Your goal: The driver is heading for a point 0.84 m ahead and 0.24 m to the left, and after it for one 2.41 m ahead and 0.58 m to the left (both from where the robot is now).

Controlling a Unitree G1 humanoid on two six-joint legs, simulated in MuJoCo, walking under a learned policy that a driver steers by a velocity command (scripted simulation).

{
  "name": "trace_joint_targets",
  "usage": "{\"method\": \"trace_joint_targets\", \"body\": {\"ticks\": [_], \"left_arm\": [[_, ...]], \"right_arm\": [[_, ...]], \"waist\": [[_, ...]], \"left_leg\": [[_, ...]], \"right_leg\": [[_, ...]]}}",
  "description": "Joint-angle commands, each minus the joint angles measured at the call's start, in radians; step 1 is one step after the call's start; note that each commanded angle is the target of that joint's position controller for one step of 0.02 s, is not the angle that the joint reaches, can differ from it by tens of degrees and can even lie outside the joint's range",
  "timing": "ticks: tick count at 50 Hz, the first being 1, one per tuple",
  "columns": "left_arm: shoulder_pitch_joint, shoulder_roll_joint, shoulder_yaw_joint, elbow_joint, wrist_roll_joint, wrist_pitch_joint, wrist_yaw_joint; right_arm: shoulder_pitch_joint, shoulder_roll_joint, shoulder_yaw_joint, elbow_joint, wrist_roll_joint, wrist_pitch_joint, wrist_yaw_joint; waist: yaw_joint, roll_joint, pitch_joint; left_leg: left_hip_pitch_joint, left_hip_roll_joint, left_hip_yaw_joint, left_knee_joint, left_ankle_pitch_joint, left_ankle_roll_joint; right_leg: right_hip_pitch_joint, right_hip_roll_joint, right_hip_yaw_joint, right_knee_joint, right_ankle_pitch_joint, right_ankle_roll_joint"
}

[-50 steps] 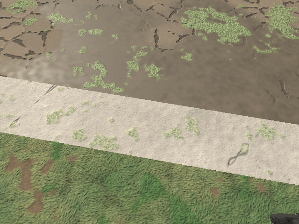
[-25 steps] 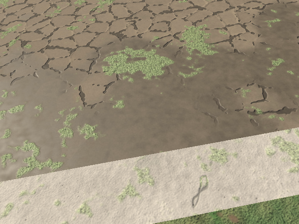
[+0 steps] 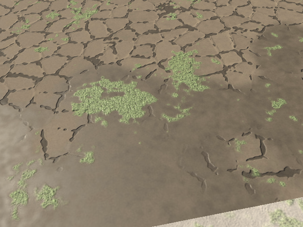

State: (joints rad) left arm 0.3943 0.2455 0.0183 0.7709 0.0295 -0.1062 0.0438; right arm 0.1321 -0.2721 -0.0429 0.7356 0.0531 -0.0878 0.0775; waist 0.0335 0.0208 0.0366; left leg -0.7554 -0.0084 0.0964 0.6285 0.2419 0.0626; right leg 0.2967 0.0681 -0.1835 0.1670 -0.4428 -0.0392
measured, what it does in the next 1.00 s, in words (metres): walks ahead, turning left: left foot, then right foot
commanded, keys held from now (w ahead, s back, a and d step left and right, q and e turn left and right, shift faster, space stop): w+q+shift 0.78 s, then e+shift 0.22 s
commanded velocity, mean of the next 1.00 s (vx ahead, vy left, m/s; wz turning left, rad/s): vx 0.92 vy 0.00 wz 0.75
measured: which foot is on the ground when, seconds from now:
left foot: up 0.00-0.04, down 0.06-0.48, up 0.50-0.90, down 0.92-1.00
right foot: down 0.00-0.06, up 0.08-0.44, down 0.46-0.92, up 0.94-1.00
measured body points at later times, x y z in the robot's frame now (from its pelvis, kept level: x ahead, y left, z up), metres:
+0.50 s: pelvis +0.46 -0.01 +0.00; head +0.48 +0.01 +0.45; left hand +0.61 +0.31 -0.03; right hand +0.62 -0.26 -0.11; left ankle +0.26 +0.03 -0.68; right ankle +0.65 -0.09 -0.71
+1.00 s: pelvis +0.78 +0.21 +0.00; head +0.81 +0.25 +0.44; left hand +0.57 +0.37 -0.14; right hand +1.10 +0.25 -0.07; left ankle +0.82 +0.36 -0.71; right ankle +0.73 -0.07 -0.60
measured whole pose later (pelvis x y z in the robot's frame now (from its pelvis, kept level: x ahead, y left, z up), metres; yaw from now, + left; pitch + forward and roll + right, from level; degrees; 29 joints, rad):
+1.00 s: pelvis +0.78 +0.21 +0.00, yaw +47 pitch +1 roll -1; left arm 0.42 0.26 0.01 0.88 -0.03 -0.08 0.00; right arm 0.02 -0.24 0.00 0.57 -0.04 -0.07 0.04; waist 0.06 0.02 0.09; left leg -0.56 -0.01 0.07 0.66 -0.12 0.10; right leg -0.12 0.00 0.07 1.17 -0.54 0.02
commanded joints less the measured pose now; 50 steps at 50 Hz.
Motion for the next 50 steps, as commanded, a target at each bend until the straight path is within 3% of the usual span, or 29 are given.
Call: {"method": "trace_joint_targets", "body": {"ticks": [1,2,3,4,5,6,7,8,11,14,16,20,22,23,24,25,26,28,29,32,36,39,41,43,46,47,48,49,50], "left_arm": [[-0.07,0.271,0.082,-0.063,0.007,0.033,0.039],[-0.171,0.278,0.087,-0.088,0.013,0.036,0.035],[-0.332,0.238,0.078,-0.115,-0.015,0.021,0.008],[-0.348,-0.023,0.009,-0.166,-0.011,-0.027,-0.044],[-0.11,-0.066,-0.024,-0.226,-0.071,-0.064,-0.068],[-0.191,0.066,-0.014,-0.238,-0.072,-0.09,-0.082],[-0.236,0.099,-0.001,-0.262,-0.071,-0.094,-0.086],[-0.233,0.099,-0.002,-0.248,-0.042,-0.081,-0.075],[-0.209,0.139,0.011,-0.23,-0.014,-0.037,-0.034],[-0.396,0.088,-0.008,-0.303,0.01,-0.033,-0.015],[-0.482,0.04,-0.015,-0.335,-0.008,-0.034,-0.019],[-0.493,0.107,0.03,-0.339,-0.07,-0.044,-0.027],[-0.374,0.161,0.067,-0.31,-0.08,-0.058,-0.029],[-0.178,0.193,0.089,-0.275,-0.081,-0.062,-0.028],[0.067,0.249,0.101,-0.239,-0.071,-0.05,-0.02],[0.081,0.321,0.109,-0.206,-0.031,-0.049,-0.042],[-0.005,0.213,0.097,-0.24,-0.028,-0.038,-0.044],[-0.025,0.147,0.081,-0.21,-0.021,-0.017,-0.034],[-0.043,0.143,0.079,-0.185,-0.013,-0.014,-0.035],[-0.085,0.076,0.057,-0.123,-0.03,-0.019,-0.048],[-0.128,0.133,0.067,-0.081,-0.024,-0.021,-0.042],[-0.082,0.17,0.069,-0.048,-0.014,-0.023,-0.033],[-0.013,0.19,0.065,-0.011,-0.027,-0.016,-0.031],[0.068,0.252,0.068,0.035,-0.041,-0.007,-0.027],[-0.003,0.292,0.06,0.052,-0.063,0.011,-0.025],[0.033,0.168,0.03,0.017,-0.028,0.006,-0.031],[0.243,0.112,-0.002,0.053,-0.058,-0.009,-0.049],[0.109,0.26,0.043,0.061,-0.076,-0.006,-0.047],[0.012,0.219,0.041,0.003,-0.095,0.006,-0.04]], "right_arm": [[0.176,-0.166,-0.063,-0.039,0.017,0.007,-0.001],[0.444,-0.236,-0.094,0.031,0.014,0.036,-0.014],[0.696,-0.228,-0.093,0.105,0.002,0.064,-0.038],[0.671,-0.148,-0.059,0.144,-0.052,0.067,-0.034],[0.436,-0.133,-0.037,0.047,-0.083,0.027,-0.033],[0.399,-0.089,-0.042,-0.018,-0.064,0.023,-0.033],[0.339,-0.102,-0.042,-0.027,-0.057,0.006,-0.031],[0.253,-0.111,-0.043,-0.055,-0.052,-0.011,-0.027],[0.161,-0.113,-0.038,-0.088,-0.045,-0.016,-0.051],[0.209,-0.101,-0.037,-0.064,-0.013,-0.009,-0.084],[0.24,-0.118,-0.044,-0.044,-0.002,0.006,-0.093],[0.287,-0.103,-0.051,-0.013,0.005,0.027,-0.098],[0.256,-0.104,-0.056,-0.022,-0.006,0.036,-0.097],[0.214,-0.09,-0.049,-0.045,-0.026,0.037,-0.087],[0.213,0.003,-0.016,-0.083,-0.064,0.035,-0.077],[0.348,0.045,0.012,-0.144,0.011,0.017,-0.071],[0.311,-0.047,0.003,-0.109,0.035,0.027,-0.085],[0.114,-0.104,-0.012,-0.137,-0.022,0.038,-0.08],[0.052,-0.095,-0.017,-0.165,-0.04,0.036,-0.075],[0.056,-0.052,-0.013,-0.192,-0.002,0.064,-0.056],[0.007,-0.051,0.0,-0.224,-0.015,0.066,-0.041],[-0.095,-0.067,-0.001,-0.238,-0.021,0.054,-0.026],[-0.191,-0.011,0.022,-0.269,-0.033,0.027,-0.004],[-0.199,-0.041,0.005,-0.28,-0.04,0.0,0.009],[0.206,-0.173,-0.062,-0.182,-0.058,0.015,-0.029],[0.295,-0.243,-0.06,-0.141,-0.094,0.025,-0.055],[0.288,-0.231,-0.036,-0.182,-0.136,0.012,-0.054],[0.291,-0.188,-0.046,-0.168,-0.119,0.023,-0.054],[0.206,-0.171,-0.037,-0.145,-0.094,0.016,-0.05]], "waist": [[-0.173,-0.218,-0.084],[-0.307,-0.21,-0.166],[-0.449,-0.054,-0.173],[-0.301,0.404,-0.071],[-0.079,0.392,-0.245],[-0.139,0.131,-0.231],[-0.055,-0.09,-0.091],[0.002,-0.195,-0.04],[0.046,-0.147,0.049],[-0.046,-0.052,0.081],[-0.107,0.005,0.046],[-0.133,0.085,-0.013],[-0.048,0.106,-0.082],[0.062,0.1,-0.216],[0.139,-0.034,-0.404],[0.027,-0.554,-0.488],[0.059,-0.394,-0.337],[0.087,-0.053,-0.111],[0.069,-0.016,-0.044],[0.004,-0.101,0.011],[-0.034,-0.074,0.077],[0.013,-0.014,0.109],[0.036,0.022,0.169],[0.014,-0.05,0.095],[-0.271,-0.141,-0.121],[-0.216,0.074,-0.271],[-0.146,0.196,-0.632],[-0.215,0.027,-0.659],[-0.152,0.036,-0.426]], "left_leg": [[0.416,-0.123,0.115,0.057,-0.137,0.05],[0.665,-0.097,0.044,0.098,-0.182,0.097],[0.896,-0.008,-0.084,-0.019,-0.093,0.16],[1.049,-0.023,-0.21,0.078,-0.119,0.214],[1.106,0.168,-0.811,-0.128,-0.714,0.401],[1.021,0.21,-0.949,-0.362,-1.001,0.375],[0.814,0.225,-0.967,-0.455,-1.048,0.33],[0.637,0.195,-0.936,-0.455,-0.992,0.312],[0.353,0.062,-0.709,-0.465,-0.726,0.299],[0.237,-0.031,-0.522,-0.447,-0.515,0.259],[0.221,-0.072,-0.479,-0.406,-0.51,0.199],[0.458,-0.038,-0.579,-0.266,-0.562,0.147],[0.559,-0.023,-0.584,-0.089,-0.341,0.106],[0.518,-0.038,-0.532,0.141,-0.241,0.07],[0.33,-0.077,-0.427,0.489,-0.492,0.048],[-0.038,-0.122,-0.325,0.777,-0.8,0.009],[-0.165,-0.003,-0.292,0.873,-0.691,0.004],[-0.15,0.052,-0.225,0.85,-0.579,0.0],[-0.13,0.084,-0.225,0.793,-0.545,0.003],[-0.094,0.153,-0.213,0.744,-0.539,0.007],[-0.124,0.168,-0.189,0.625,-0.371,-0.023],[-0.086,0.137,-0.107,0.427,-0.199,-0.013],[0.057,0.075,-0.041,0.179,-0.174,0.016],[0.256,-0.05,0.032,0.065,-0.195,0.043],[0.785,-0.024,-0.072,-0.148,-0.029,0.129],[1.131,0.249,-0.321,0.013,0.527,0.176],[1.377,0.563,-0.739,0.039,0.743,0.404],[1.218,0.458,-0.612,-0.061,0.637,0.346],[1.063,0.412,-0.468,-0.117,0.49,0.293]], "right_leg": [[-0.147,-0.25,-0.033,0.352,1.713,0.084],[-0.246,-0.256,-0.01,0.629,1.752,0.071],[-0.458,-0.146,-0.023,1.133,1.248,0.074],[-0.952,0.095,0.096,1.666,-0.156,0.085],[-1.203,0.072,0.35,1.76,-0.186,0.047],[-1.17,0.026,0.374,1.61,-0.049,-0.032],[-1.135,-0.015,0.36,1.428,0.05,-0.06],[-1.048,-0.062,0.368,1.299,0.108,-0.05],[-0.916,-0.127,0.357,1.081,0.156,0.035],[-0.805,-0.115,0.284,0.708,0.366,0.098],[-0.677,-0.056,0.241,0.497,0.503,0.124],[-0.619,-0.028,0.307,0.298,0.506,0.14],[-0.507,-0.034,0.299,0.263,0.419,0.095],[-0.279,-0.102,0.323,0.328,0.361,0.051],[0.058,-0.28,0.527,0.388,0.111,-0.003],[0.26,-0.52,1.185,0.155,-0.346,-0.197],[0.158,-0.497,1.19,0.112,-0.546,-0.174],[-0.087,-0.398,0.802,0.125,-0.131,-0.108],[-0.186,-0.359,0.682,0.117,0.031,-0.1],[-0.323,-0.31,0.46,0.073,0.206,-0.077],[-0.413,-0.297,0.252,-0.001,0.389,-0.079],[-0.376,-0.265,0.105,-0.042,0.485,-0.04],[-0.424,-0.263,0.063,-0.028,0.785,-0.029],[-0.355,-0.284,0.071,0.046,1.221,-0.039],[-0.421,-0.271,0.075,0.567,1.365,-0.018],[-0.679,-0.108,0.104,1.011,0.22,0.03],[-0.858,0.007,0.394,1.374,-0.255,0.05],[-0.81,-0.055,0.432,1.34,-0.179,0.057],[-0.898,-0.107,0.364,1.24,-0.118,0.072]]}}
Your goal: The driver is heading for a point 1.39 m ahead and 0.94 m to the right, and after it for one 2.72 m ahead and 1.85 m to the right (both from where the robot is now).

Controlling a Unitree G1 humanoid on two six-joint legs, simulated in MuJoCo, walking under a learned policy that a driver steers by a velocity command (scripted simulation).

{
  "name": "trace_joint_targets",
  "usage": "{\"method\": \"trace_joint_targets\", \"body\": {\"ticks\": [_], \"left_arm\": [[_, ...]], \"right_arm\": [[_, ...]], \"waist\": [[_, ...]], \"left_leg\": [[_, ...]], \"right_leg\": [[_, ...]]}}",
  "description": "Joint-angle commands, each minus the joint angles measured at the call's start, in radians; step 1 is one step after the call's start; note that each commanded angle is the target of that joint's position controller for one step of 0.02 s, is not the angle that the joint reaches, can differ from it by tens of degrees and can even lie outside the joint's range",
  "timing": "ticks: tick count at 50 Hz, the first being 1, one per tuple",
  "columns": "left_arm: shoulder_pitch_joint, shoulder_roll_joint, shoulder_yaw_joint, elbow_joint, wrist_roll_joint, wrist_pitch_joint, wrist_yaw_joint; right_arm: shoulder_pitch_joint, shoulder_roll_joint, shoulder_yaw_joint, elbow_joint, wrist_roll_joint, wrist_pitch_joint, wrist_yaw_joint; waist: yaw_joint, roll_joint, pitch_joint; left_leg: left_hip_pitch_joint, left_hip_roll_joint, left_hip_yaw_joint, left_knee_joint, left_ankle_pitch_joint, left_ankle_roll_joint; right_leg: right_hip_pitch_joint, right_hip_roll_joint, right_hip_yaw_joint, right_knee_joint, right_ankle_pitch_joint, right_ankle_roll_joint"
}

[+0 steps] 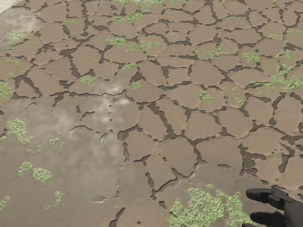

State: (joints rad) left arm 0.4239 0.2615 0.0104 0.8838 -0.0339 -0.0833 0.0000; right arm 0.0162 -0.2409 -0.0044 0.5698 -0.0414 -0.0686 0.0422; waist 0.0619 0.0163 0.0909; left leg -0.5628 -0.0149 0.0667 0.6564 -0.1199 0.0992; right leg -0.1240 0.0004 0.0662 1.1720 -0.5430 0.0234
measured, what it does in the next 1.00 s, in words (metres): walks ahead, turning right: right foot, then left foot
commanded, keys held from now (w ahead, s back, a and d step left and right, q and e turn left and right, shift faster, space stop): e+shift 0.84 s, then shift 0.16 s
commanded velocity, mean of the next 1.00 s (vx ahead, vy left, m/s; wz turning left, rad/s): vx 0.10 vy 0.00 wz -0.76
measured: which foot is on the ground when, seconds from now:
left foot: down 0.00-0.38, up 0.40-0.82, down 0.84-1.00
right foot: up 0.00-0.34, down 0.36-0.84, up 0.86-1.00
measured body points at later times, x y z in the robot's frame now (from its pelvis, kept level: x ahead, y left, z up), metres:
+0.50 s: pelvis +0.15 -0.07 +0.02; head +0.19 -0.11 +0.47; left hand +0.37 +0.17 -0.06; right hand +0.25 -0.39 -0.09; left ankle +0.17 +0.09 -0.63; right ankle +0.19 -0.17 -0.71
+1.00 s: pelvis +0.23 -0.04 +0.03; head +0.27 -0.06 +0.48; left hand +0.58 +0.01 -0.05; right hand +0.09 -0.33 -0.06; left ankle +0.33 +0.01 -0.71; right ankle +0.12 -0.13 -0.62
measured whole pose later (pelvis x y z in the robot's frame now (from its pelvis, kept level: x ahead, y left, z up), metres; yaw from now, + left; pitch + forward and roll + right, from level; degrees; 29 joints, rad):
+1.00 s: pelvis +0.23 -0.04 +0.03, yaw -50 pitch +1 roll +0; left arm 0.17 0.38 0.10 0.55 -0.01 0.05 0.02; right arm 0.15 -0.28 -0.08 0.77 -0.01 0.01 -0.03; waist -0.03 -0.05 0.05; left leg -0.27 -0.02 -0.03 0.45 -0.20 0.02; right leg -0.54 0.10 0.16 1.15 -0.42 0.06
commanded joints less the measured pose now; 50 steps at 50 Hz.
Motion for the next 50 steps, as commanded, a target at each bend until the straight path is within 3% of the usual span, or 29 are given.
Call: {"method": "trace_joint_targets", "body": {"ticks": [1,2,5,7,9,12,15,17,18,19,20,21,22,23,24,26,29,31,35,38,41,42,43,44,45,46,47,50], "left_arm": [[-0.053,0.153,0.04,-0.108,-0.014,-0.001,0.018],[-0.031,0.142,0.047,-0.093,-0.003,0.025,0.024],[0.04,0.079,0.053,-0.094,-0.002,0.092,0.034],[-0.011,0.075,0.057,-0.137,0.01,0.108,0.041],[-0.048,0.075,0.057,-0.155,0.019,0.109,0.029],[-0.114,0.091,0.064,-0.187,0.022,0.115,-0.001],[-0.164,0.134,0.084,-0.235,0.021,0.135,-0.023],[-0.145,0.143,0.098,-0.249,0.024,0.138,-0.026],[-0.101,0.165,0.113,-0.24,0.032,0.135,-0.019],[-0.041,0.268,0.149,-0.24,0.036,0.125,-0.003],[-0.07,0.377,0.166,-0.272,0.046,0.113,0.006],[-0.056,0.334,0.15,-0.296,0.066,0.08,-0.014],[-0.087,0.308,0.144,-0.305,0.057,0.057,-0.025],[-0.134,0.276,0.138,-0.311,0.031,0.052,-0.019],[-0.184,0.244,0.129,-0.324,0.012,0.059,-0.005],[-0.239,0.207,0.118,-0.359,0.02,0.081,0.027],[-0.208,0.222,0.128,-0.372,0.023,0.097,0.049],[-0.211,0.231,0.134,-0.383,0.019,0.108,0.056],[-0.237,0.232,0.136,-0.406,0.022,0.126,0.052],[-0.256,0.232,0.137,-0.421,0.02,0.134,0.043],[-0.303,0.221,0.131,-0.438,0.007,0.141,0.036],[-0.244,0.169,0.116,-0.432,0.009,0.144,0.031],[-0.231,0.144,0.107,-0.452,0.005,0.139,0.03],[-0.212,0.233,0.128,-0.443,0.029,0.121,0.023],[-0.201,0.27,0.139,-0.413,0.029,0.119,0.018],[-0.196,0.255,0.137,-0.385,0.028,0.125,0.02],[-0.196,0.223,0.126,-0.377,0.032,0.129,0.022],[-0.247,0.163,0.095,-0.394,0.017,0.123,0.02]], "right_arm": [[0.253,-0.159,-0.067,0.044,0.024,-0.012,-0.017],[0.198,-0.119,-0.056,0.046,0.028,-0.017,-0.017],[0.066,-0.104,-0.061,0.051,0.01,-0.021,-0.019],[0.027,-0.125,-0.071,0.067,0.009,-0.021,-0.035],[0.01,-0.136,-0.077,0.077,0.011,-0.011,-0.054],[0.005,-0.153,-0.084,0.091,0.031,0.011,-0.069],[0.014,-0.178,-0.098,0.109,0.056,0.037,-0.065],[0.004,-0.178,-0.103,0.122,0.077,0.051,-0.062],[0.027,-0.155,-0.101,0.136,0.083,0.057,-0.06],[0.081,-0.145,-0.102,0.142,0.065,0.065,-0.057],[0.088,-0.114,-0.091,0.095,0.02,0.071,-0.057],[0.058,-0.132,-0.088,0.086,0.014,0.072,-0.057],[0.012,-0.148,-0.092,0.08,0.042,0.07,-0.059],[-0.005,-0.143,-0.094,0.089,0.044,0.067,-0.068],[-0.015,-0.154,-0.098,0.093,0.033,0.066,-0.077],[-0.023,-0.155,-0.102,0.101,0.03,0.062,-0.076],[-0.027,-0.109,-0.088,0.121,0.042,0.057,-0.068],[-0.028,-0.104,-0.085,0.128,0.046,0.059,-0.064],[-0.019,-0.125,-0.091,0.14,0.05,0.057,-0.056],[0.001,-0.145,-0.099,0.142,0.052,0.042,-0.047],[0.098,-0.177,-0.118,0.169,0.052,0.03,-0.04],[0.112,-0.23,-0.132,0.166,0.042,0.037,-0.045],[0.086,-0.288,-0.136,0.159,0.014,0.05,-0.052],[0.056,-0.24,-0.126,0.132,-0.006,0.044,-0.053],[0.009,-0.192,-0.112,0.111,0.007,0.044,-0.061],[-0.011,-0.166,-0.103,0.103,0.023,0.05,-0.068],[-0.001,-0.163,-0.098,0.104,0.036,0.055,-0.074],[0.078,-0.177,-0.091,0.123,0.034,0.069,-0.079]], "waist": [[-0.129,-0.036,-0.333],[-0.084,-0.006,-0.255],[0.005,0.065,-0.173],[0.016,0.084,-0.145],[0.008,0.074,-0.16],[-0.017,0.068,-0.171],[-0.029,0.073,-0.144],[-0.005,0.054,-0.132],[0.007,0.001,-0.136],[0.015,-0.212,-0.109],[-0.053,-0.448,-0.114],[-0.019,-0.297,-0.285],[-0.018,-0.184,-0.268],[-0.041,-0.098,-0.223],[-0.059,-0.088,-0.2],[-0.08,-0.123,-0.221],[-0.066,-0.1,-0.257],[-0.061,-0.113,-0.256],[-0.047,-0.171,-0.221],[-0.041,-0.2,-0.211],[-0.088,-0.186,-0.207],[-0.058,-0.05,-0.242],[-0.015,0.239,-0.196],[-0.013,0.229,-0.171],[-0.004,0.153,-0.154],[-0.009,0.098,-0.133],[-0.023,0.077,-0.124],[-0.069,0.087,-0.118]], "left_leg": [[0.697,0.364,-0.356,-0.202,0.727,0.208],[0.551,0.338,-0.28,-0.256,0.648,0.194],[0.237,0.324,-0.101,-0.394,0.506,0.184],[0.209,0.319,-0.017,-0.422,0.444,0.171],[0.232,0.291,0.064,-0.413,0.354,0.15],[0.303,0.302,0.114,-0.384,0.274,0.127],[0.38,0.353,0.112,-0.32,0.196,0.091],[0.397,0.356,0.136,-0.211,0.183,0.035],[0.382,0.315,0.164,-0.08,0.163,-0.013],[0.253,0.206,0.202,0.192,-0.031,-0.092],[-0.081,0.005,0.141,0.514,-0.562,-0.185],[-0.129,-0.025,-0.108,0.642,-0.586,-0.165],[-0.161,-0.014,-0.155,0.654,-0.501,-0.131],[-0.176,0.007,-0.174,0.606,-0.408,-0.111],[-0.172,0.023,-0.191,0.546,-0.34,-0.108],[-0.078,0.007,-0.195,0.447,-0.256,-0.116],[-0.043,-0.039,-0.2,0.278,-0.224,-0.151],[-0.016,-0.054,-0.211,0.201,-0.208,-0.167],[0.056,-0.069,-0.22,0.087,-0.18,-0.17],[0.127,-0.071,-0.224,-0.02,-0.19,-0.152],[0.328,-0.03,-0.202,-0.279,-0.046,-0.119],[0.461,0.142,-0.332,-0.339,-0.046,-0.057],[0.466,0.319,-0.583,-0.401,0.028,0.085],[0.397,0.396,-0.668,-0.404,0.055,0.166],[0.369,0.354,-0.558,-0.375,0.058,0.15],[0.359,0.279,-0.452,-0.356,0.027,0.109],[0.375,0.246,-0.408,-0.35,0.025,0.095],[0.432,0.216,-0.317,-0.343,0.176,0.119]], "right_leg": [[-0.503,-0.086,0.056,0.154,0.03,0.028],[-0.459,-0.109,0.036,0.13,0.064,0.043],[-0.313,-0.13,-0.006,0.092,0.1,0.085],[-0.35,-0.151,-0.018,-0.017,0.19,0.092],[-0.324,-0.159,-0.036,-0.156,0.353,0.073],[-0.295,-0.143,-0.071,-0.313,0.477,0.038],[-0.307,-0.128,-0.111,-0.394,0.387,-0.004],[-0.257,-0.092,-0.151,-0.498,0.367,-0.048],[-0.188,-0.058,-0.148,-0.573,0.412,-0.084],[-0.081,-0.114,0.032,-0.694,0.889,-0.156],[0.074,-0.271,0.426,-0.742,1.065,-0.333],[0.109,-0.332,0.593,-0.826,0.788,-0.395],[0.102,-0.316,0.545,-0.858,0.628,-0.362],[0.068,-0.272,0.487,-0.856,0.518,-0.307],[0.023,-0.25,0.444,-0.851,0.486,-0.276],[-0.039,-0.182,0.365,-0.84,0.524,-0.232],[-0.001,-0.15,0.358,-0.809,0.605,-0.223],[-0.015,-0.139,0.385,-0.805,0.545,-0.221],[-0.08,-0.109,0.447,-0.81,0.413,-0.205],[-0.089,-0.094,0.505,-0.789,0.417,-0.196],[-0.168,-0.027,0.507,-0.721,0.356,-0.146],[-0.263,0.051,0.414,-0.577,0.081,-0.101],[-0.44,0.199,0.17,-0.345,-0.077,-0.046],[-0.482,0.119,0.166,-0.129,-0.055,-0.005],[-0.467,0.087,0.145,-0.042,0.01,0.012],[-0.46,0.077,0.129,0.002,0.067,0.026],[-0.481,0.077,0.117,0.057,0.108,0.037],[-0.498,0.067,0.056,0.021,0.125,0.059]]}}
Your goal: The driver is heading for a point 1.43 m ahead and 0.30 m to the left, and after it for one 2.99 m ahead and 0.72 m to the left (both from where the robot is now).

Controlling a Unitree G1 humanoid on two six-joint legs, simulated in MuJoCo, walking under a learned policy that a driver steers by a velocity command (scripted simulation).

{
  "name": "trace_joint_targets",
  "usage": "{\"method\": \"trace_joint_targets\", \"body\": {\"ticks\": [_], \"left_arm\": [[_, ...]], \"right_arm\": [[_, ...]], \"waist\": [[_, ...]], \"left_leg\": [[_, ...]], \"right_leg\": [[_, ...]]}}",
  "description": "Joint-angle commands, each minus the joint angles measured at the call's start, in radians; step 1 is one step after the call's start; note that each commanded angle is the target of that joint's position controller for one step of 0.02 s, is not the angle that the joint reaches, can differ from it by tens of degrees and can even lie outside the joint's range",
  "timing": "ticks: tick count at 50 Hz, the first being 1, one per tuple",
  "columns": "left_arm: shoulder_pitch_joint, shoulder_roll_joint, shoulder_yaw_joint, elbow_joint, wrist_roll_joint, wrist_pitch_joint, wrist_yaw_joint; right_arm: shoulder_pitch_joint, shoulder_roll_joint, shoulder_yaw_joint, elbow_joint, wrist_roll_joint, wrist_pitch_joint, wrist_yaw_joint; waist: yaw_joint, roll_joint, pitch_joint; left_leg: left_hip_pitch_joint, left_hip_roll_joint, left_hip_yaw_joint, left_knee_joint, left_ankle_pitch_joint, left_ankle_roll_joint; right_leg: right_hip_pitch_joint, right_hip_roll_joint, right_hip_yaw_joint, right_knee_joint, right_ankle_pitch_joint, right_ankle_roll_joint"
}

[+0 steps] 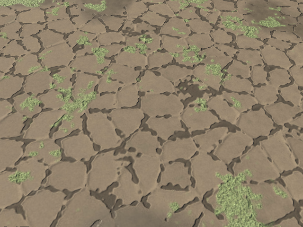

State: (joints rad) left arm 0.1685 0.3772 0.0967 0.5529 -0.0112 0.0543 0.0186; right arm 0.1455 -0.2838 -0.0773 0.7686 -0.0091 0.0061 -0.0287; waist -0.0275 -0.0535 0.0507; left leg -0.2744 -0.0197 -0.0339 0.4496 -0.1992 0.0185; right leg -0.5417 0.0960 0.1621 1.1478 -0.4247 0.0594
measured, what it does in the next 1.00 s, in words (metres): steps on the spot, turning left: right foot, then left foot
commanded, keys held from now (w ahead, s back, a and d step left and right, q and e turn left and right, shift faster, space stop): shift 0.08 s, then q+shift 0.54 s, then shift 0.18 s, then e+shift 0.08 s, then w+e+shift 0.12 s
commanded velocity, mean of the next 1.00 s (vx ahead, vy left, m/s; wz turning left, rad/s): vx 0.03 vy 0.00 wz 0.31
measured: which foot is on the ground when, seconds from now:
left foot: down 0.00-0.22, up 0.24-0.54, down 0.56-1.00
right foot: up 0.00-0.20, down 0.22-0.56, up 0.58-1.00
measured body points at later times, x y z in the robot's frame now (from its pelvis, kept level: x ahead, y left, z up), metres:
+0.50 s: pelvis +0.00 -0.01 -0.01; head +0.04 +0.01 +0.44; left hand +0.12 +0.29 -0.10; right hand +0.18 -0.27 -0.11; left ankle -0.01 +0.11 -0.71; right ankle -0.02 -0.15 -0.74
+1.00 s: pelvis +0.03 +0.04 +0.00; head +0.04 +0.04 +0.45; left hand +0.02 +0.33 -0.11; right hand +0.30 -0.13 -0.08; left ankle -0.01 +0.11 -0.74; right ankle +0.08 -0.10 -0.70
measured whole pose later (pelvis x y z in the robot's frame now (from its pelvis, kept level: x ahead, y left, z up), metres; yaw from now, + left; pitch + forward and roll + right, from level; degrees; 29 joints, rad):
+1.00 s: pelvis +0.03 +0.04 +0.00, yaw +22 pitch +1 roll +0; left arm 0.26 0.29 0.05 0.75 -0.04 0.01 0.00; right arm 0.14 -0.25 -0.02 0.66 -0.01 -0.01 -0.01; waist 0.01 -0.01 -0.03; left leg -0.20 -0.05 0.01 0.44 -0.27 0.08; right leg -0.40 -0.05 0.00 0.80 -0.36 0.02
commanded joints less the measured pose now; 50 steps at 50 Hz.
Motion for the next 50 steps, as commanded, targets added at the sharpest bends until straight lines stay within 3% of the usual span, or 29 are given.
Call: {"method": "trace_joint_targets", "body": {"ticks": [1,4,7,9,10,11,12,13,14,15,17,19,22,25,27,28,29,30,31,32,33,34,37,40,43,44,46,48,50], "left_arm": [[-0.013,0.037,0.002,-0.069,-0.006,-0.017,0.004],[-0.033,0.014,-0.016,-0.068,0.002,-0.02,0.008],[-0.014,-0.039,-0.036,-0.032,0.013,-0.024,0.007],[0.04,-0.01,-0.02,0.008,0.012,-0.025,0.009],[0.051,0.035,-0.007,0.01,0.009,-0.026,0.015],[0.093,0.086,0.006,0.009,0.014,-0.021,0.027],[0.085,0.165,0.025,0.008,0.035,-0.008,0.038],[0.078,0.14,0.029,0.018,0.046,-0.005,0.03],[0.045,0.086,0.014,-0.001,0.055,-0.015,0.028],[0.017,0.049,0.003,-0.005,0.053,-0.025,0.03],[-0.068,0.024,-0.003,-0.004,0.025,-0.047,0.031],[-0.073,0.026,0.002,0.01,0.024,-0.051,0.033],[-0.071,0.048,0.016,0.021,0.022,-0.045,0.034],[-0.058,0.088,0.034,0.037,0.001,-0.05,0.016],[-0.073,0.079,0.036,0.047,-0.021,-0.059,0.004],[-0.02,0.048,0.031,0.071,-0.018,-0.064,-0.005],[-0.017,0.005,0.017,0.041,0.021,-0.069,-0.009],[-0.125,-0.031,-0.002,-0.028,0.042,-0.072,0.002],[-0.163,0.024,0.01,-0.019,0.029,-0.071,0.008],[-0.165,0.028,0.011,-0.012,0.011,-0.071,0.013],[-0.134,0.039,0.016,0.017,0.013,-0.068,0.022],[-0.114,0.056,0.023,0.029,0.02,-0.061,0.03],[-0.045,0.024,0.016,0.071,0.015,-0.052,0.019],[-0.053,0.0,0.001,0.075,0.012,-0.048,0.018],[-0.021,-0.032,-0.019,0.107,0.012,-0.046,0.006],[-0.027,-0.035,-0.024,0.109,0.011,-0.046,0.0],[-0.039,0.027,-0.016,0.091,-0.014,-0.051,-0.009],[-0.072,0.056,-0.012,0.072,-0.035,-0.066,-0.015],[-0.077,0.03,-0.018,0.068,-0.033,-0.086,-0.02]], "right_arm": [[-0.023,-0.141,-0.019,-0.069,-0.001,-0.003,-0.007],[-0.002,-0.163,-0.022,-0.062,0.002,0.002,-0.001],[0.003,-0.125,-0.001,-0.044,0.013,0.004,0.019],[0.019,-0.165,-0.008,-0.034,0.04,0.005,0.027],[0.045,-0.186,-0.015,-0.033,0.05,-0.002,0.028],[0.037,-0.166,-0.008,-0.046,0.04,-0.015,0.034],[0.043,-0.101,0.006,-0.07,0.03,-0.033,0.045],[0.014,-0.119,0.001,-0.079,0.044,-0.038,0.042],[-0.004,-0.164,-0.018,-0.078,0.047,-0.029,0.038],[0.011,-0.168,-0.032,-0.068,0.049,-0.011,0.031],[0.067,-0.131,-0.034,-0.058,0.04,0.032,0.018],[0.039,-0.099,-0.024,-0.089,0.037,0.048,0.022],[-0.007,-0.072,-0.01,-0.147,0.038,0.049,0.051],[0.014,-0.107,-0.024,-0.181,0.038,0.059,0.072],[0.082,-0.121,-0.041,-0.175,0.039,0.069,0.07],[0.147,-0.162,-0.063,-0.16,0.033,0.068,0.053],[0.209,-0.316,-0.106,-0.172,0.033,0.061,0.029],[0.196,-0.364,-0.103,-0.204,-0.011,0.031,0.038],[0.182,-0.304,-0.085,-0.209,-0.013,0.004,0.049],[0.144,-0.263,-0.069,-0.203,-0.001,-0.009,0.041],[0.085,-0.224,-0.057,-0.207,0.02,-0.008,0.03],[0.025,-0.191,-0.042,-0.217,0.031,0.001,0.017],[0.0,-0.173,-0.023,-0.228,0.006,0.012,-0.002],[0.013,-0.169,-0.016,-0.215,0.005,0.014,-0.007],[-0.037,-0.082,0.021,-0.201,-0.016,0.01,-0.002],[-0.032,-0.074,0.027,-0.185,-0.024,0.005,0.004],[0.051,-0.206,-0.016,-0.151,-0.009,0.001,0.019],[0.076,-0.221,-0.022,-0.134,0.002,-0.016,0.02],[0.106,-0.199,-0.021,-0.111,0.015,-0.041,0.013]], "waist": [[0.003,0.176,-0.09],[-0.012,0.222,-0.128],[-0.007,0.26,-0.125],[0.028,0.248,-0.092],[0.023,0.233,-0.1],[0.035,0.152,-0.146],[0.009,-0.081,-0.159],[0.047,-0.2,-0.158],[0.065,-0.177,-0.125],[0.052,-0.154,-0.106],[0.007,-0.127,-0.067],[0.017,-0.117,-0.052],[0.044,-0.116,-0.085],[0.042,-0.115,-0.114],[-0.002,-0.088,-0.121],[-0.022,0.002,-0.143],[-0.031,0.305,-0.145],[-0.043,0.404,-0.233],[-0.074,0.23,-0.247],[-0.044,0.192,-0.191],[-0.012,0.126,-0.152],[0.013,0.136,-0.136],[0.033,0.16,-0.168],[0.018,0.159,-0.151],[0.018,0.177,-0.15],[0.005,0.19,-0.132],[-0.05,0.239,-0.087],[-0.068,0.221,-0.005],[-0.069,0.174,0.022]], "left_leg": [[0.188,0.223,-0.207,-0.128,0.283,0.207],[0.23,0.239,-0.179,-0.108,0.329,0.216],[0.123,0.202,-0.172,-0.101,0.318,0.194],[0.075,0.181,-0.197,-0.058,0.344,0.168],[0.024,0.174,-0.226,-0.048,0.317,0.133],[-0.064,0.146,-0.218,0.006,0.195,0.078],[-0.209,0.04,-0.095,0.137,-0.039,0.009],[-0.249,0.002,0.019,0.261,-0.275,-0.033],[-0.29,0.022,0.018,0.463,-0.386,-0.06],[-0.331,0.029,0.009,0.616,-0.408,-0.076],[-0.356,0.068,-0.009,0.676,-0.318,-0.106],[-0.352,0.082,0.027,0.627,-0.233,-0.124],[-0.264,0.098,0.069,0.441,-0.174,-0.11],[-0.163,0.073,0.124,0.308,-0.156,-0.066],[-0.032,0.035,0.157,0.152,-0.043,-0.019],[0.112,0.009,0.111,0.055,0.079,0.025],[0.321,0.218,-0.245,-0.021,0.561,0.145],[0.334,0.395,-0.613,-0.085,0.571,0.37],[0.331,0.389,-0.542,-0.118,0.427,0.367],[0.276,0.347,-0.451,-0.117,0.334,0.315],[0.229,0.299,-0.368,-0.11,0.273,0.255],[0.175,0.266,-0.31,-0.108,0.273,0.22],[0.106,0.213,-0.221,-0.106,0.368,0.212],[0.126,0.203,-0.214,-0.11,0.308,0.213],[0.085,0.193,-0.153,-0.127,0.168,0.196],[0.057,0.195,-0.143,-0.14,0.12,0.197],[0.066,0.242,-0.233,-0.234,-0.32,0.22],[0.135,0.323,-0.351,-0.293,-0.533,0.224],[0.27,0.377,-0.376,-0.309,-0.51,0.22]], "right_leg": [[-0.084,-0.036,-0.045,-0.008,0.001,0.029],[0.009,-0.072,-0.072,-0.197,-0.028,0.036],[0.244,-0.083,-0.124,-0.515,-0.002,0.03],[0.374,-0.039,-0.164,-0.795,0.211,0.003],[0.456,-0.063,-0.128,-0.829,0.27,-0.03],[0.576,-0.174,-0.058,-0.785,0.401,-0.067],[0.622,-0.34,0.055,-0.721,0.619,-0.162],[0.532,-0.435,0.121,-0.77,0.605,-0.266],[0.506,-0.462,0.136,-0.797,0.647,-0.306],[0.488,-0.457,0.104,-0.802,0.697,-0.307],[0.456,-0.409,-0.015,-0.796,0.698,-0.261],[0.446,-0.384,-0.089,-0.807,0.662,-0.25],[0.457,-0.388,-0.161,-0.781,0.63,-0.241],[0.461,-0.43,-0.184,-0.728,0.643,-0.226],[0.406,-0.42,-0.243,-0.619,0.581,-0.167],[0.325,-0.363,-0.303,-0.469,0.499,-0.107],[0.027,-0.229,-0.365,-0.138,0.074,0.004],[-0.176,-0.072,-0.175,0.088,-0.302,0.036],[-0.199,-0.104,-0.072,0.156,-0.272,0.016],[-0.198,-0.12,-0.065,0.144,-0.188,-0.011],[-0.188,-0.149,-0.068,0.088,-0.097,-0.015],[-0.147,-0.16,-0.073,0.036,-0.024,-0.011],[-0.028,-0.124,-0.111,0.03,0.084,0.018],[-0.02,-0.128,-0.112,-0.108,0.113,0.036],[0.115,-0.179,-0.117,-0.305,0.158,0.036],[0.166,-0.183,-0.128,-0.358,0.158,0.032],[0.108,-0.143,-0.196,-0.339,0.097,0.003],[-0.046,-0.169,-0.156,-0.342,0.042,-0.045],[-0.186,-0.198,-0.112,-0.332,0.029,-0.081]]}}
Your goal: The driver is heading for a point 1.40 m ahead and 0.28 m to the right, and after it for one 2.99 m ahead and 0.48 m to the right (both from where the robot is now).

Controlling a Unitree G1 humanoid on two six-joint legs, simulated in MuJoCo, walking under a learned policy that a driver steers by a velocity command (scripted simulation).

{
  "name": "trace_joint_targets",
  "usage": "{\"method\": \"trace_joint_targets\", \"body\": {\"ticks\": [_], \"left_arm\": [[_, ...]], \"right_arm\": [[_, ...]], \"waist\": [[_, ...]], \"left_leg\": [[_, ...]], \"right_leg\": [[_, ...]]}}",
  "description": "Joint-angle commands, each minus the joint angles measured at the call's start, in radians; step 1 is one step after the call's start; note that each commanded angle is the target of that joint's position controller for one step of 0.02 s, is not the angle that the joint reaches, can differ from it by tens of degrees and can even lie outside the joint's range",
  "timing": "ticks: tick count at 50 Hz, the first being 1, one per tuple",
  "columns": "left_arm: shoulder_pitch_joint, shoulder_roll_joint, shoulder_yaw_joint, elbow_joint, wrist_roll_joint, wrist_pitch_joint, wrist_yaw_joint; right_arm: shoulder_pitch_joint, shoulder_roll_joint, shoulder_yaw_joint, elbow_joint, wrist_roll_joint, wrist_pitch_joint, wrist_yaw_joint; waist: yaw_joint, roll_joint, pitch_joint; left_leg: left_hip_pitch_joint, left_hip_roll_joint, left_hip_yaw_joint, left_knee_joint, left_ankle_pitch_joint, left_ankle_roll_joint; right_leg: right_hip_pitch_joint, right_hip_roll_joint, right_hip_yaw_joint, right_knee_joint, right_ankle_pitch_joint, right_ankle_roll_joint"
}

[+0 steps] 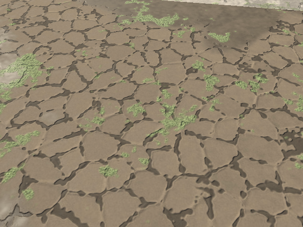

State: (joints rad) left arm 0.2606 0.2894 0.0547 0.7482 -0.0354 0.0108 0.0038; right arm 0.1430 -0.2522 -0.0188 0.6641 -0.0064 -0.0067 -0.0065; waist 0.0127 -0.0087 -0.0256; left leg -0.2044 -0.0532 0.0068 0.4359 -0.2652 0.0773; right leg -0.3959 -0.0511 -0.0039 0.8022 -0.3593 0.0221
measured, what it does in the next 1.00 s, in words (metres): walks ahead: right foot, then left foot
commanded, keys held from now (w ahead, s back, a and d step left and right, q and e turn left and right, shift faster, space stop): w+e+shift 0.34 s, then w+shift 0.08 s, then w+q+shift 0.58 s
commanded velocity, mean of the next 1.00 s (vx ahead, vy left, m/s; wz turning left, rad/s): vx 0.85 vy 0.00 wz -0.05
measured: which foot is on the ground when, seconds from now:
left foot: down 0.00-0.30, up 0.32-0.74, down 0.76-1.00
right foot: up 0.00-0.28, down 0.30-0.76, up 0.78-1.00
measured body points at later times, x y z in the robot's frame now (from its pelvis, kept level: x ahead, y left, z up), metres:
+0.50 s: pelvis +0.23 -0.19 +0.00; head +0.24 -0.22 +0.44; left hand +0.35 +0.06 -0.11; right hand +0.32 -0.49 -0.10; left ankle +0.36 -0.04 -0.65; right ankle +0.13 -0.22 -0.74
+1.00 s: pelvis +0.66 -0.34 +0.00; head +0.68 -0.35 +0.44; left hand +0.93 -0.15 -0.04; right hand +0.63 -0.60 -0.13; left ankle +0.64 -0.29 -0.74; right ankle +0.80 -0.57 -0.66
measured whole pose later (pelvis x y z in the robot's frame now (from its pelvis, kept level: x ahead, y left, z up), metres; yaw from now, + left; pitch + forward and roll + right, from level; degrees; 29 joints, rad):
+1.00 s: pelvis +0.66 -0.34 +0.00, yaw -3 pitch -1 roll +2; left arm 0.07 0.25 -0.03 0.54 0.04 -0.15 0.01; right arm 0.47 -0.25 -0.05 0.79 0.03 -0.07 0.01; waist -0.07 -0.02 0.04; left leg -0.13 -0.23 -0.14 0.39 -0.23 0.17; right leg -0.71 -0.10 0.20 0.97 -0.16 0.03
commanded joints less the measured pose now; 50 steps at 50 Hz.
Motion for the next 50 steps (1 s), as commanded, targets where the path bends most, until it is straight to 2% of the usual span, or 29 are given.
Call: {"method": "trace_joint_targets", "body": {"ticks": [1,6,11,13,14,15,16,17,18,19,20,22,25,28,31,34,35,36,37,38,39,40,41,42,43,44,46,48,50], "left_arm": [[-0.164,0.106,0.022,-0.127,-0.006,-0.052,-0.009],[-0.141,0.064,0.008,-0.141,-0.011,-0.06,-0.033],[-0.12,0.073,-0.003,-0.162,-0.017,-0.046,-0.045],[0.004,0.091,0.009,-0.123,-0.017,-0.042,-0.042],[0.158,0.143,0.04,-0.071,-0.013,-0.04,-0.036],[0.429,0.251,0.09,0.0,-0.014,-0.041,-0.028],[0.404,0.384,0.102,-0.027,-0.01,-0.058,-0.033],[0.332,0.294,0.072,-0.1,-0.007,-0.085,-0.044],[0.298,0.239,0.055,-0.108,0.008,-0.099,-0.043],[0.273,0.215,0.046,-0.113,0.014,-0.1,-0.041],[0.203,0.181,0.032,-0.126,0.022,-0.095,-0.038],[0.113,0.131,0.009,-0.148,0.041,-0.096,-0.026],[0.121,0.122,0.0,-0.115,0.039,-0.11,-0.005],[0.186,0.106,-0.011,-0.058,0.034,-0.121,0.015],[0.243,0.131,-0.008,-0.001,0.037,-0.125,0.026],[0.226,0.19,0.006,0.011,0.062,-0.105,0.049],[0.213,0.208,0.014,0.009,0.076,-0.095,0.064],[0.183,0.217,0.021,0.002,0.094,-0.082,0.076],[0.1,0.234,0.029,-0.024,0.109,-0.073,0.079],[-0.047,0.242,0.034,-0.066,0.106,-0.074,0.073],[0.083,0.0,-0.028,-0.108,0.092,-0.114,0.035],[0.128,0.044,-0.049,-0.159,0.001,-0.166,0.0],[-0.012,0.121,-0.038,-0.186,-0.016,-0.193,-0.014],[-0.061,0.11,-0.04,-0.21,-0.008,-0.204,-0.022],[-0.064,0.093,-0.043,-0.195,0.025,-0.198,-0.016],[-0.03,0.085,-0.044,-0.186,0.042,-0.185,-0.013],[-0.015,0.102,-0.038,-0.184,0.052,-0.16,0.001],[-0.134,0.084,-0.048,-0.242,0.079,-0.156,0.01],[-0.246,0.032,-0.062,-0.284,0.083,-0.161,0.006]], "right_arm": [[0.114,-0.222,-0.081,0.0,0.016,-0.041,-0.012],[0.079,-0.218,-0.095,-0.002,0.016,-0.07,0.004],[0.068,-0.239,-0.109,0.012,0.022,-0.064,0.026],[0.016,-0.232,-0.103,0.009,0.018,-0.057,0.027],[0.001,-0.215,-0.095,0.004,0.01,-0.056,0.024],[-0.052,-0.175,-0.077,-0.034,-0.005,-0.065,0.015],[-0.046,-0.028,-0.033,-0.112,-0.016,-0.093,0.015],[-0.122,-0.13,-0.04,-0.145,0.026,-0.135,0.019],[-0.13,-0.185,-0.05,-0.142,0.065,-0.16,0.032],[-0.091,-0.174,-0.042,-0.116,0.052,-0.17,0.033],[-0.06,-0.162,-0.042,-0.089,0.022,-0.168,0.03],[-0.004,-0.167,-0.049,-0.056,0.016,-0.137,0.041],[-0.074,-0.127,-0.03,-0.051,0.012,-0.101,0.048],[-0.197,-0.074,-0.005,-0.066,0.031,-0.11,0.065],[-0.28,-0.076,-0.009,-0.091,0.055,-0.124,0.095],[-0.219,-0.128,-0.038,-0.091,0.061,-0.125,0.11],[-0.149,-0.148,-0.049,-0.08,0.065,-0.116,0.107],[0.006,-0.186,-0.068,-0.042,0.069,-0.099,0.099],[0.255,-0.232,-0.091,0.027,0.071,-0.078,0.084],[0.534,-0.251,-0.098,0.103,0.064,-0.06,0.061],[0.523,-0.254,-0.086,0.122,0.033,-0.063,0.055],[0.39,-0.227,-0.087,0.061,0.005,-0.066,0.045],[0.372,-0.194,-0.088,0.026,0.005,-0.072,0.031],[0.291,-0.16,-0.073,0.028,-0.002,-0.085,0.037],[0.218,-0.139,-0.066,0.007,0.0,-0.099,0.042],[0.157,-0.154,-0.067,-0.013,-0.005,-0.1,0.037],[0.124,-0.141,-0.065,-0.017,0.017,-0.094,0.029],[0.136,-0.142,-0.063,-0.01,0.037,-0.095,0.011],[0.165,-0.16,-0.072,0.011,0.055,-0.09,-0.004]], "waist": [[-0.105,0.111,0.095],[-0.077,0.075,0.062],[-0.055,0.073,0.078],[0.027,0.051,0.052],[0.109,0.021,-0.013],[0.243,-0.116,-0.073],[0.142,-0.426,-0.074],[0.162,-0.266,-0.101],[0.139,-0.145,-0.056],[0.102,-0.047,-0.044],[0.054,0.002,0.013],[-0.006,-0.066,0.075],[0.009,-0.045,0.138],[0.061,-0.034,0.165],[0.082,-0.05,0.181],[0.019,-0.141,0.078],[-0.029,-0.174,0.033],[-0.113,-0.195,-0.038],[-0.231,-0.191,-0.125],[-0.382,-0.03,-0.157],[-0.191,0.431,-0.236],[-0.147,0.263,-0.402],[-0.171,0.092,-0.232],[-0.071,-0.106,-0.049],[-0.017,-0.159,0.005],[0.035,-0.138,0.067],[0.069,-0.083,0.126],[0.034,-0.053,0.176],[-0.028,0.005,0.166]], "left_leg": [[0.251,0.421,-0.399,-0.3,-0.407,0.155],[0.255,0.389,-0.195,-0.321,-0.249,0.11],[0.193,0.37,-0.007,-0.292,-0.197,0.075],[0.078,0.314,0.129,-0.137,-0.025,0.035],[-0.017,0.256,0.205,0.102,0.262,0.006],[-0.284,0.192,0.245,0.568,0.353,-0.051],[-0.697,0.005,0.098,0.946,-0.292,-0.111],[-0.85,0.013,-0.096,1.032,-0.248,-0.08],[-0.907,0.075,-0.096,1.029,-0.17,-0.049],[-0.844,0.118,-0.095,0.947,-0.102,-0.038],[-0.757,0.159,-0.093,0.84,-0.019,-0.044],[-0.642,0.191,-0.079,0.737,0.092,-0.067],[-0.615,0.169,-0.002,0.556,0.296,-0.09],[-0.497,0.113,0.078,0.314,0.492,-0.069],[-0.451,0.041,0.087,0.121,0.569,-0.029],[-0.355,-0.067,0.16,0.104,0.504,0.014],[-0.282,-0.1,0.192,0.141,0.441,0.025],[-0.14,-0.119,0.197,0.193,0.376,0.045],[0.081,-0.087,0.142,0.215,0.354,0.08],[0.362,0.0,-0.001,0.128,0.377,0.136],[0.781,0.163,-0.368,0.282,0.222,0.3],[0.798,0.305,-0.854,-0.025,-0.443,0.405],[0.624,0.29,-0.881,-0.181,-0.525,0.338],[0.364,0.276,-0.832,-0.246,-0.437,0.301],[0.179,0.224,-0.766,-0.253,-0.337,0.292],[0.021,0.164,-0.693,-0.27,-0.26,0.301],[-0.15,0.093,-0.561,-0.286,-0.134,0.293],[-0.312,0.032,-0.44,-0.297,0.012,0.271],[-0.408,-0.031,-0.354,-0.265,0.044,0.207]], "right_leg": [[-0.37,-0.067,0.066,0.02,-0.031,-0.057],[-0.331,-0.103,0.016,0.0,0.015,-0.07],[-0.219,-0.092,-0.071,-0.03,0.043,-0.09],[0.014,-0.013,-0.171,-0.093,0.081,-0.119],[0.24,0.077,-0.231,-0.097,0.063,-0.142],[0.563,0.065,-0.068,-0.134,-0.006,-0.216],[0.676,-0.158,0.61,-0.438,-0.409,-0.376],[0.713,-0.256,0.889,-0.63,-0.522,-0.408],[0.701,-0.302,0.831,-0.619,-0.453,-0.392],[0.61,-0.28,0.729,-0.586,-0.365,-0.368],[0.483,-0.232,0.59,-0.569,-0.25,-0.333],[0.32,-0.161,0.419,-0.596,-0.099,-0.304],[0.249,-0.084,0.173,-0.654,0.261,-0.238],[0.221,-0.043,0.006,-0.732,0.423,-0.149],[0.346,-0.072,-0.074,-0.761,0.557,-0.088],[0.547,-0.106,-0.12,-0.597,1.186,-0.015],[0.583,-0.123,-0.13,-0.481,1.447,0.0],[0.579,-0.134,-0.128,-0.291,1.656,0.009],[0.501,-0.135,-0.12,-0.018,1.752,0.015],[0.258,-0.038,-0.133,0.482,1.311,0.033],[-0.338,0.163,0.04,0.998,-0.254,0.082],[-0.485,0.142,0.222,1.015,-0.175,0.023],[-0.476,0.098,0.217,0.874,-0.074,-0.039],[-0.435,0.063,0.193,0.731,0.002,-0.076],[-0.346,0.03,0.197,0.627,0.034,-0.083],[-0.283,0.012,0.203,0.578,0.044,-0.067],[-0.234,-0.028,0.168,0.44,0.055,-0.027],[-0.154,-0.026,0.1,0.205,0.168,0.017],[0.017,0.016,0.057,-0.052,0.393,0.038]]}}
